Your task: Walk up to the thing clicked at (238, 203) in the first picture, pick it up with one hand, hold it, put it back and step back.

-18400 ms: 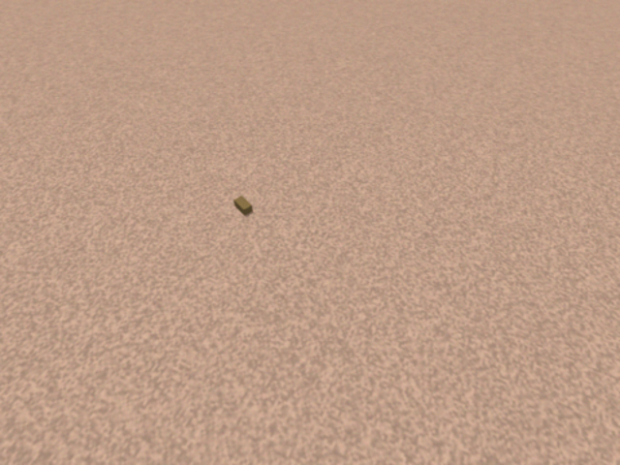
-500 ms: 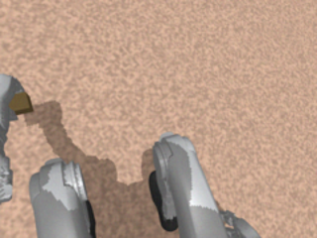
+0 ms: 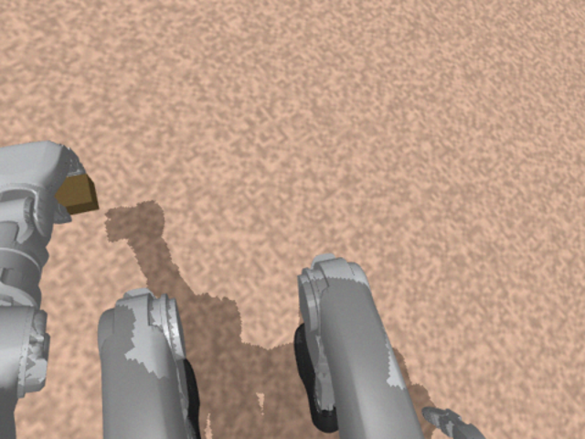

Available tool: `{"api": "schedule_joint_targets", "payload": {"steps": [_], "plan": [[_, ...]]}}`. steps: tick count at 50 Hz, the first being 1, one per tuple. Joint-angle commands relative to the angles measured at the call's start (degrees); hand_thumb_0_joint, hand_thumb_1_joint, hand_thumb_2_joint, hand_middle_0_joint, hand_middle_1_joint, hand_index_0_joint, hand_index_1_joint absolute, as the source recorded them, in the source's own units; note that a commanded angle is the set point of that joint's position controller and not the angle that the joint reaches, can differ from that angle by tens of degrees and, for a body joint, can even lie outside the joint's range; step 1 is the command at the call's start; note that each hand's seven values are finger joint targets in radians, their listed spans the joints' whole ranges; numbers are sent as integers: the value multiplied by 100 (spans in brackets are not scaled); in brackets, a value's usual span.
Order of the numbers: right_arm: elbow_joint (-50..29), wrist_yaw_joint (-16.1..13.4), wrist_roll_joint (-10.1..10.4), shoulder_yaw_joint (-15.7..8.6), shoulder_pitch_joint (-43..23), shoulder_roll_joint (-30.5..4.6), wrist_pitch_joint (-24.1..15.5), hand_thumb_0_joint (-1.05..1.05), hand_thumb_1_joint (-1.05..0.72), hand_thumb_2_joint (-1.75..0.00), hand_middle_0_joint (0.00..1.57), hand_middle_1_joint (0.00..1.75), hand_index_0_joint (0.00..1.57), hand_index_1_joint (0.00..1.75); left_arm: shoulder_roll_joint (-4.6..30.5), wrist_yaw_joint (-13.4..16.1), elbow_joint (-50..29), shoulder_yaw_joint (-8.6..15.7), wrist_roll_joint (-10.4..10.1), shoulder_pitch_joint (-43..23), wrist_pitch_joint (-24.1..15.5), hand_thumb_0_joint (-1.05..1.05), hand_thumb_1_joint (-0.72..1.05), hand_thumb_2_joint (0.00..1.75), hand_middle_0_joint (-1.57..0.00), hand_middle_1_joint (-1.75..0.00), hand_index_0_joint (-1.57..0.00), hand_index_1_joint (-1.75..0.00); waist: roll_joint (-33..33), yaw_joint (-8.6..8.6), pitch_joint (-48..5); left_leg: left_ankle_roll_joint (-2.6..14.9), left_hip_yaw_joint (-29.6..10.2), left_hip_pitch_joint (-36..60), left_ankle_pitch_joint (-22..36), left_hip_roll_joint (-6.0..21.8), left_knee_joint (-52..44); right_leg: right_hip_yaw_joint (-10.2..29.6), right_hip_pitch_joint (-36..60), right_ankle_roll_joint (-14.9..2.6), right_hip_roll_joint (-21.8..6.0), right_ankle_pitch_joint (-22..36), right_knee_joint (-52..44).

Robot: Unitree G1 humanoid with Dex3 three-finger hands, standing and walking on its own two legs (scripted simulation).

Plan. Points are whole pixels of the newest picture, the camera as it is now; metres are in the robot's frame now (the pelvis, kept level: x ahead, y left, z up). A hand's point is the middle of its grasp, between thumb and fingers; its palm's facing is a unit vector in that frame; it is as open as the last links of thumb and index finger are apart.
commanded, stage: lift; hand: left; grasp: from above
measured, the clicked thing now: (62, 197) +0.48 +0.26 -0.17
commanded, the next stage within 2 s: hold in 1.38 s
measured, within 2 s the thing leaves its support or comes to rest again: neither
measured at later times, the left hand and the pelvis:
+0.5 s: hand out of the picture +0.39 +0.28 +0.04, palm faces -0.42 -0.08 -0.90, open 7.3 cm; pelvis +0.00 +0.00 +0.13, yaw +3 degrees
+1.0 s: hand out of the picture +0.35 +0.25 +0.22, palm faces -0.44 -0.10 -0.89, open 7.3 cm; pelvis +0.03 +0.00 +0.30, yaw +4 degrees
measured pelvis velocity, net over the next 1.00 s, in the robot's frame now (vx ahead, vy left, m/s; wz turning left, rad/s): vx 0.03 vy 0.00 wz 0.07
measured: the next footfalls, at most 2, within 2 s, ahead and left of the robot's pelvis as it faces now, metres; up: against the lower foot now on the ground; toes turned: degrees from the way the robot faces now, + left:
none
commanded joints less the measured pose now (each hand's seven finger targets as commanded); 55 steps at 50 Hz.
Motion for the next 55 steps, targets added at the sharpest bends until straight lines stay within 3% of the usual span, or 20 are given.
{"api": "schedule_joint_targets", "payload": {"steps": [1,9,12,14,16,19,20,24,26,28,29,31,34,37,38,40,43,47,51,55], "plan": [[-288,-194,104,-517,1056,-1248,33,0,-90,-90,20,30,20,30,1473,8,-1602,165,-139,-1800,27,0,89,30,-125,-20,-126,-20,1088,42,-4255,269,581,3044,792,-158,-1836,-506,2503,-533,162,943,-1676],[-573,-431,296,-632,852,-1164,165,0,-90,-90,20,30,20,30,1169,-343,-2577,-10,-387,-1135,185,0,87,29,-120,-25,-123,-22,991,241,-4173,269,429,3665,382,-128,-2668,-442,2752,-516,144,628,-2273],[-609,-497,354,-639,792,-1106,182,0,-90,-90,20,30,20,30,1020,-454,-2816,-73,-525,-753,263,0,90,31,-122,-26,-125,-23,873,282,-4065,267,440,3931,595,-116,-2900,-405,3035,-494,126,834,-2512],[-646,-567,387,-663,733,-1083,206,0,-90,-90,20,30,20,30,1116,-497,-3173,-26,-554,-676,297,0,90,31,-122,-26,-125,-23,884,352,-4175,262,416,4193,596,-111,-3117,-372,3243,-488,117,819,-2690],[-675,-604,414,-664,685,-1053,208,0,-90,-90,20,30,20,30,921,-553,-3255,-109,-612,-436,346,0,90,29,-122,-25,-125,-22,896,353,-4054,236,366,4463,659,-87,-3375,-378,3361,-476,94,907,-2827],[-743,-694,459,-687,569,-1001,224,0,-90,-90,20,30,20,30,1013,-587,-3690,-38,-646,-326,392,0,90,31,-123,-25,-125,-23,808,406,-4156,245,350,4850,624,-77,-3696,-336,3755,-458,89,883,-3153],[-758,-716,463,-693,555,-954,228,0,-90,-90,20,30,20,30,844,-611,-3681,-122,-669,-145,428,0,91,31,-125,-24,-127,-22,797,420,-4071,236,396,4954,670,-68,-3810,-307,3872,-454,96,915,-3299],[-777,-834,523,-696,393,-906,218,0,-90,-90,20,30,20,30,772,-651,-3970,-131,-752,314,535,0,91,32,-126,-23,-127,-22,765,509,-3841,208,326,5503,535,-39,-4430,-288,4330,-429,97,820,-3788],[-781,-882,547,-664,314,-818,225,0,-90,-90,20,30,20,30,632,-676,-4045,-251,-772,472,618,0,93,28,-126,-21,-129,-19,602,506,-3703,209,378,5730,614,-35,-4653,-261,4641,-423,118,855,-4094],[-784,-935,579,-644,309,-777,226,0,-90,-90,20,30,20,30,574,-680,-4268,-265,-838,591,669,0,92,28,-126,-22,-128,-20,516,509,-3669,220,454,5953,744,-47,-4844,-201,5033,-413,118,923,-4431],[-783,-960,600,-639,257,-770,224,0,-90,-90,20,30,20,30,715,-683,-4290,-164,-875,681,701,0,92,30,-127,-22,-128,-20,401,557,-3615,228,477,6091,729,-40,-4976,-174,5228,-407,115,894,-4603],[-773,-1018,620,-609,228,-704,217,0,-90,-90,20,30,20,30,514,-697,-4414,-323,-873,734,739,0,92,31,-127,-22,-128,-21,399,541,-3403,224,503,6329,665,-39,-5272,-127,5514,-404,135,843,-4915],[-732,-1107,648,-558,155,-645,174,0,-90,-90,20,30,20,30,368,-697,-4237,-376,-952,1102,775,0,92,31,-128,-22,-129,-21,279,577,-2788,208,439,6529,393,-13,-5791,-73,5826,-389,140,612,-5364],[-687,-1182,675,-541,112,-621,110,0,-90,-90,20,30,20,30,257,-677,-4061,-517,-873,1141,788,0,90,29,-125,-23,-126,-22,229,609,-2576,181,417,7002,442,-2,-6212,-22,6161,-409,167,628,-5745],[-671,-1201,684,-537,105,-618,91,0,-90,-90,20,30,20,30,329,-642,-4035,-458,-894,1144,790,0,89,28,-125,-21,-126,-20,177,639,-2442,180,425,7089,445,-2,-6335,6,6317,-405,159,607,-5899],[-632,-1231,692,-524,130,-550,46,0,-90,-90,20,30,20,30,43,-611,-3922,-648,-897,1214,798,0,86,30,-124,-21,-125,-21,115,591,-2272,173,467,7306,635,2,-6528,44,6565,-411,165,728,-6192],[-595,-1254,694,-517,110,-552,-46,0,-90,-90,20,30,20,30,-28,-558,-3711,-665,-913,1358,799,0,83,29,-122,-22,-122,-21,124,693,-2076,159,429,7638,630,8,-6950,68,6938,-398,168,767,-6522],[-512,-1278,695,-537,218,-536,-106,0,-90,-90,20,30,20,30,-40,-482,-3643,-676,-838,1325,800,0,81,22,-118,-21,-120,-20,107,753,-2125,142,529,8156,1233,-23,-7278,115,7566,-400,179,1249,-6952],[-440,-1277,676,-554,313,-557,-146,0,-90,-90,20,30,20,30,-162,-387,-3511,-735,-826,1303,834,0,81,26,-120,-20,-121,-20,47,756,-2083,121,543,8779,1694,-7,-7680,73,7998,-383,187,1696,-7326],[-454,-1256,663,-559,325,-550,-159,0,-90,-90,20,30,20,30,-147,-334,-3447,-725,-861,1360,829,0,82,29,-123,-17,-122,-19,-26,793,-1890,137,665,9115,1893,-65,-8031,115,8504,-356,164,1866,-7789]]}}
